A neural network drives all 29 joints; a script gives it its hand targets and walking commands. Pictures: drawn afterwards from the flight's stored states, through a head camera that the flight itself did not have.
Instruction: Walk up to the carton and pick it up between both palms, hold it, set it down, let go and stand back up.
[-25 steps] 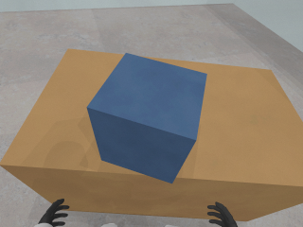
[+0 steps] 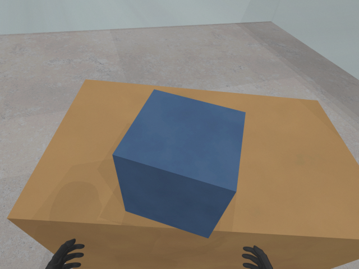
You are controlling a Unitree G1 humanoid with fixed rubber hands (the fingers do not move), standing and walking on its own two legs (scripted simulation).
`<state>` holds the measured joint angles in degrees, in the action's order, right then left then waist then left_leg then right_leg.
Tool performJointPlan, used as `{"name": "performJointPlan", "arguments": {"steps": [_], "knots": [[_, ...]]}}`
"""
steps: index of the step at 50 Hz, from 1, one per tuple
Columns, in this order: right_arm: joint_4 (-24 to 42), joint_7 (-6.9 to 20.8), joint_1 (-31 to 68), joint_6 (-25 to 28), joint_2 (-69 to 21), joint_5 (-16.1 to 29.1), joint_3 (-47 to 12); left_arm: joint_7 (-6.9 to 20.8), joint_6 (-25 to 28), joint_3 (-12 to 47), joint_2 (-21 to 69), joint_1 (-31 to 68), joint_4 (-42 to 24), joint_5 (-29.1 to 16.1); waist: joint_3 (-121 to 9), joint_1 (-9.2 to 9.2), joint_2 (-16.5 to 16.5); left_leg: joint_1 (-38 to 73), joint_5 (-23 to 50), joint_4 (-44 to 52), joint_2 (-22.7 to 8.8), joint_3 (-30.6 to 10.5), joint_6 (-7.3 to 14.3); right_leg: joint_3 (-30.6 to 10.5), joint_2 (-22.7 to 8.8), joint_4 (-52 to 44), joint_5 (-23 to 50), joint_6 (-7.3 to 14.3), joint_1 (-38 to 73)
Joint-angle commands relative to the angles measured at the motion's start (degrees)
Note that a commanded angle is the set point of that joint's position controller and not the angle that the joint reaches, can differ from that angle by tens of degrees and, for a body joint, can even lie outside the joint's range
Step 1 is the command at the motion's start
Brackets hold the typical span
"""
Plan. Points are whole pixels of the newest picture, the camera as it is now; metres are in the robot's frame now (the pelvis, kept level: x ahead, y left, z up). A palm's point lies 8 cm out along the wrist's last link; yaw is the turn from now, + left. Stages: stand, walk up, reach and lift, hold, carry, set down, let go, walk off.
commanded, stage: reach and lift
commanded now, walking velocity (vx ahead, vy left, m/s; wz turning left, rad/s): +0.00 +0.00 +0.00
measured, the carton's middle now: (181, 164) +0.38 +0.01 +0.00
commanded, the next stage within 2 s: none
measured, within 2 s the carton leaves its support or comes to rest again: neither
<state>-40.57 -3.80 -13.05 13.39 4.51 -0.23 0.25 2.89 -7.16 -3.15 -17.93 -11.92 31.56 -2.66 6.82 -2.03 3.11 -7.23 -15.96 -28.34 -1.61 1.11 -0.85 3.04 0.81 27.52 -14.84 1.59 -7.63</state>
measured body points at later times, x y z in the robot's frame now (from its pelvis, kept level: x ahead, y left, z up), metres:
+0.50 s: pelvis +0.03 +0.04 +0.00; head +0.01 +0.06 +0.45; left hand +0.18 +0.26 -0.07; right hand +0.17 -0.18 -0.06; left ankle +0.00 +0.13 -0.74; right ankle +0.01 -0.10 -0.74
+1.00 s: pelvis +0.01 +0.05 +0.00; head -0.02 +0.07 +0.45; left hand +0.16 +0.27 -0.04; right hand +0.14 -0.15 -0.04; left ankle +0.00 +0.13 -0.74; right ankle +0.01 -0.10 -0.74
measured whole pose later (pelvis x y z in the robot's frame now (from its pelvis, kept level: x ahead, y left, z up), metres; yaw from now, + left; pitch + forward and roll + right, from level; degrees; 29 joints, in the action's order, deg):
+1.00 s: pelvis +0.01 +0.05 +0.00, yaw -2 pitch -11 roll -2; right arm -24.4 -7.4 -25.6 21.0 1.0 8.2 0.5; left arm 4.6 15.5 8.0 -19.3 -23.2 18.9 -14.8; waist 7.6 -2.6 0.4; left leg 0.0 -18.6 -29.6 0.0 3.5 2.8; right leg -0.3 -0.4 24.4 -14.3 -1.7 0.9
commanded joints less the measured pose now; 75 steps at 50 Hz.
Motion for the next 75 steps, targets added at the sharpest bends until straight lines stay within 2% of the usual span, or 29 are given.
{"name": "performJointPlan", "arguments": {"steps": [1, 4, 10, 18, 22, 24, 30, 34, 35, 38, 39, 40, 41, 42, 43, 44, 45, 46, 47, 48, 49, 50, 55, 60, 65, 66, 70, 73, 75], "knots": [[9.5, -0.7, 2.9, 3.9, 7.4, 0.6, 3.4, 0.1, 4.7, -1.7, -8.5, 6.3, -12.2, -1.1, -8.2, 1.69, -5.8, -0.6, 11.5, 6.2, 1.7, 2.8, -0.8, -3.2, -1.3, -6.9, 9.0, -1.2, 5.4], [9.1, -0.1, 2.3, 4.1, 7.9, 1.8, 3.6, 0.0, 5.9, -0.8, -7.8, 5.3, -11.4, -1.8, -7.1, 1.92, -6.2, 1.4, 14.9, 6.6, 1.2, 2.1, -1.3, -3.0, -0.7, -7.4, 9.5, -0.5, 4.8], [11.4, 0.9, 1.9, 5.7, 8.9, 3.6, 4.0, -0.4, 9.0, -0.1, -6.2, 1.8, -12.5, -2.3, -6.5, 0.88, -6.6, 4.7, 24.6, 6.3, 0.3, 1.0, -2.8, -2.4, 0.4, -8.8, 11.9, 0.3, 5.2], [14.7, 1.4, 0.6, 7.6, 8.5, 6.3, 3.1, -0.4, 13.8, 1.1, -4.5, -0.4, -14.5, -3.2, -6.0, -0.4, -7.0, 7.4, 30.9, 5.9, -0.2, 0.6, -4.0, -3.0, 0.9, -9.7, 13.4, 1.3, 5.2], [16.5, 0.9, -0.4, 9.4, 7.8, 7.3, 2.9, 0.0, 17.2, 2.5, -4.8, -1.3, -16.3, -4.6, -6.2, -0.27, -7.8, 7.8, 34.0, 5.3, -0.3, 0.5, -4.3, -3.6, 0.8, -9.9, 15.1, 1.8, 6.1], [15.9, 0.4, -0.8, 10.0, 7.1, 7.7, 2.7, 0.5, 18.6, 2.7, -4.8, -2.0, -15.1, -5.2, -5.2, -0.21, -7.9, 7.4, 32.9, 5.1, -0.1, 0.6, -4.1, -4.4, 0.4, -9.8, 16.0, 1.9, 6.8], [16.8, -1.1, -2.5, 11.2, 4.7, 8.0, 2.3, 1.9, 22.1, 3.9, -5.2, -2.6, -16.9, -6.4, -2.3, 0.56, -7.7, 4.9, 24.0, 6.2, 0.3, 1.0, -3.4, -5.1, -0.4, -10.1, 12.0, 2.1, 7.4], [18.1, -1.9, -4.8, 11.9, 3.8, 8.7, 1.2, 2.4, 23.9, 4.5, -6.5, -3.9, -19.5, -7.5, -2.1, 0.49, -8.4, 3.5, 22.6, 6.1, 0.2, 1.0, -3.4, -5.5, -0.7, -9.0, 11.1, 2.2, 8.4], [18.1, -2.2, -5.6, 12.0, 3.5, 8.5, 1.5, 2.5, 24.2, 4.7, -6.1, -4.8, -19.2, -7.7, -1.2, 1.07, -8.0, 3.3, 22.4, 6.0, 0.0, 0.6, -3.3, -5.6, -0.7, -9.2, 10.6, 2.3, 8.3], [20.5, -2.8, -6.5, 12.5, 3.2, 8.9, 1.2, 2.8, 24.9, 5.0, -6.8, -5.6, -21.2, -8.5, -0.4, 0.37, -7.6, 1.5, 19.3, 6.2, -0.3, 0.6, -3.1, -5.6, -0.8, -8.6, 8.2, 2.4, 8.4], [21.6, -2.9, -6.4, 12.6, 2.9, 9.2, 1.3, 2.7, 25.1, 5.2, -7.1, -5.4, -21.4, -9.2, 0.2, -0.05, -7.4, 0.9, 18.7, 6.1, -0.2, 0.7, -3.0, -5.9, -1.1, -8.7, 7.5, 2.5, 8.2], [21.8, -3.1, -6.5, 12.6, 2.7, 8.7, 1.5, 2.7, 25.3, 5.6, -7.1, -5.5, -22.1, -9.2, 0.8, 0.38, -7.6, 0.4, 17.1, 6.5, -0.1, 0.7, -3.0, -5.5, -0.9, -8.7, 6.6, 2.4, 8.0], [23.7, -3.1, -6.5, 12.7, 2.4, 8.9, 1.2, 2.6, 25.4, 5.5, -7.5, -5.9, -22.4, -9.8, 0.4, -0.43, -7.2, 0.2, 16.1, 6.3, -0.4, 0.4, -2.8, -5.8, -1.2, -8.3, 5.2, 2.4, 7.6], [23.9, -3.3, -7.4, 12.5, 2.5, 8.5, 1.7, 2.6, 25.4, 5.9, -7.5, -6.2, -22.4, -10.0, 1.2, 0.52, -6.9, -0.5, 14.7, 6.6, -0.7, 0.1, -2.6, -5.8, -1.2, -8.1, 4.6, 2.4, 7.7], [25.2, -3.5, -7.2, 12.5, 2.2, 8.3, 1.5, 2.5, 25.6, 6.0, -7.9, -6.1, -23.0, -10.5, 0.8, -0.16, -7.0, -0.7, 13.8, 7.0, -1.0, 0.0, -2.4, -5.9, -1.5, -8.1, 4.1, 2.5, 8.0], [25.3, -3.6, -7.4, 12.3, 2.0, 8.2, 2.0, 2.3, 25.9, 6.8, -7.7, -5.4, -24.0, -11.1, 1.0, 0.42, -7.3, -1.3, 12.1, 7.2, -1.3, -0.6, -2.5, -5.8, -1.4, -7.9, 3.5, 2.5, 7.7], [26.4, -3.6, -8.2, 12.2, 1.7, 8.4, 1.7, 2.2, 25.9, 6.7, -7.6, -6.8, -23.8, -11.4, 1.7, -0.16, -7.4, -1.9, 11.8, 7.3, -1.6, -0.9, -2.5, -6.1, -1.6, -7.8, 3.0, 2.7, 7.9], [27.2, -3.8, -8.0, 12.0, 1.8, 8.0, 2.1, 2.1, 26.1, 7.3, -8.1, -6.1, -24.4, -11.7, 1.6, 0.43, -7.2, -2.5, 10.4, 7.8, -1.7, -0.8, -2.3, -5.8, -1.5, -7.7, 2.6, 2.6, 8.2], [28.3, -3.7, -8.0, 11.8, 1.4, 8.3, 1.6, 1.9, 26.1, 7.2, -8.1, -6.6, -24.6, -12.0, 1.9, -0.53, -7.0, -3.4, 9.6, 8.1, -1.8, -0.9, -2.2, -6.0, -1.7, -7.5, 2.0, 2.6, 8.9], [29.1, -3.8, -8.0, 11.4, 1.4, 8.1, 2.3, 1.7, 26.3, 7.8, -8.2, -5.4, -24.9, -12.6, 1.9, 0.54, -6.8, -4.1, 7.9, 8.3, -1.7, -1.0, -2.0, -5.9, -1.8, -7.5, 1.4, 2.4, 8.9], [29.9, -3.8, -7.8, 11.0, 1.4, 8.2, 1.9, 1.4, 26.3, 7.9, -8.2, -5.5, -25.0, -12.9, 2.1, -0.22, -7.1, -4.5, 7.1, 8.8, -2.2, -1.6, -1.9, -6.0, -1.9, -7.2, 1.3, 2.6, 9.1], [30.1, -3.8, -8.1, 10.5, 1.0, 8.0, 2.3, 1.3, 26.3, 8.5, -8.3, -5.1, -25.5, -13.3, 2.4, 0.6, -6.9, -4.8, 5.6, 9.1, -2.3, -1.7, -1.9, -6.0, -1.9, -7.0, 0.8, 2.5, 8.9], [33.4, -3.7, -6.3, 7.1, 1.5, 7.9, 2.9, -0.2, 25.3, 10.3, -9.1, -3.3, -25.8, -15.3, 1.2, 0.69, -8.1, -6.9, 1.8, 10.9, -3.5, -3.4, -1.6, -6.2, -2.2, -5.5, 0.7, 2.6, 10.1], [35.0, -3.8, -6.6, 4.0, 2.6, 8.7, 3.3, -1.5, 23.8, 10.4, -9.4, -3.3, -27.0, -15.7, -0.1, 1.11, -9.4, -6.0, 6.5, 11.1, -4.3, -4.7, -2.3, -6.3, -2.7, -5.5, 4.3, 2.9, 10.3], [37.8, -4.1, -6.7, 1.0, 3.1, 9.1, 2.9, -1.6, 21.4, 10.0, -8.9, -3.6, -29.2, -15.6, -0.4, 1.26, -8.5, -4.6, 10.5, 11.0, -3.9, -4.7, -2.5, -6.2, -2.5, -6.6, 7.2, 3.0, 10.8], [38.1, -4.2, -5.3, 0.4, 2.8, 9.7, 2.5, -1.6, 20.7, 9.4, -9.5, -1.7, -29.1, -15.6, -0.6, 0.62, -9.2, -4.9, 10.8, 10.4, -3.5, -3.8, -2.5, -6.7, -2.8, -7.0, 6.9, 3.2, 10.4], [41.7, -5.2, -4.6, -3.1, 2.6, 9.7, 2.7, -1.0, 17.8, 7.8, -10.5, 1.2, -31.0, -16.0, -0.3, 0.91, -7.5, -5.4, 8.8, 10.9, -2.7, -3.0, -1.8, -6.4, -2.9, -8.0, 6.4, 2.7, 9.3], [45.0, -5.6, -3.9, -5.6, 2.7, 10.3, 2.1, -0.9, 15.1, 6.9, -10.6, 1.9, -32.7, -16.0, -2.2, 0.28, -7.7, -4.6, 9.0, 10.8, -2.6, -2.6, -1.8, -6.7, -3.0, -8.5, 6.4, 2.7, 9.0], [47.5, -6.1, -2.9, -7.5, 2.7, 10.3, 2.0, -0.8, 13.5, 6.3, -11.4, 3.9, -34.7, -16.2, -2.9, 0.69, -7.8, -4.2, 9.6, 10.7, -2.5, -2.7, -1.6, -6.4, -3.1, -8.4, 7.5, 2.6, 8.5]]}}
